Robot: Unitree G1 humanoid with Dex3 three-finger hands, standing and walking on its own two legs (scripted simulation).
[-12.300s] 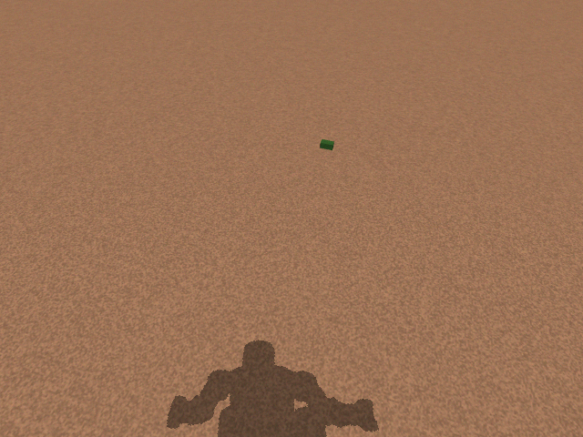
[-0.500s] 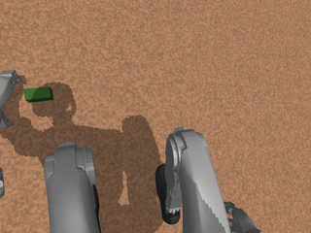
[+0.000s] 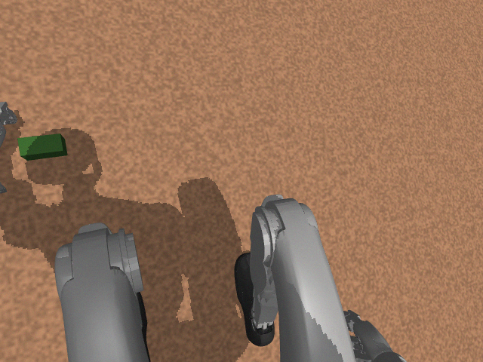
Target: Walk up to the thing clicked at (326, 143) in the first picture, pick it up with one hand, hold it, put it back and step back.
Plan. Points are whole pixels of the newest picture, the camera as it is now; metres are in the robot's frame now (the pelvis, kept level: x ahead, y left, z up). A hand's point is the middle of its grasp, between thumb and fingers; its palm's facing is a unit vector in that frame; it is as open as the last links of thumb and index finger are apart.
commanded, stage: rise first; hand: left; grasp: from above
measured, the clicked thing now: (43, 147) +0.49 +0.29 -0.30
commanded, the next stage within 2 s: approach in 1.10 s
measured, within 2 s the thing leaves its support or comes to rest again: neither
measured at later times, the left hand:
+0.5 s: hand out of the picture +0.45 +0.34 -0.18, palm faces -0.46 -0.08 -0.89, open 12.6 cm
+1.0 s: hand out of the picture +0.44 +0.34 -0.17, palm faces -0.47 -0.07 -0.88, open 12.3 cm
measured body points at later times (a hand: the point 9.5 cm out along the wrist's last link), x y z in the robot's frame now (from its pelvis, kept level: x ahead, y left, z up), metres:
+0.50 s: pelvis +0.00 +0.00 +0.00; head +0.25 +0.10 +0.36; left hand +0.47 +0.34 -0.13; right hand +0.05 -0.27 -0.09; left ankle +0.07 +0.13 -0.28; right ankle +0.10 -0.14 -0.28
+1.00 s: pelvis +0.00 +0.00 +0.00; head +0.24 +0.10 +0.37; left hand +0.46 +0.34 -0.12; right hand +0.05 -0.27 -0.09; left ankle +0.07 +0.13 -0.28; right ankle +0.10 -0.14 -0.28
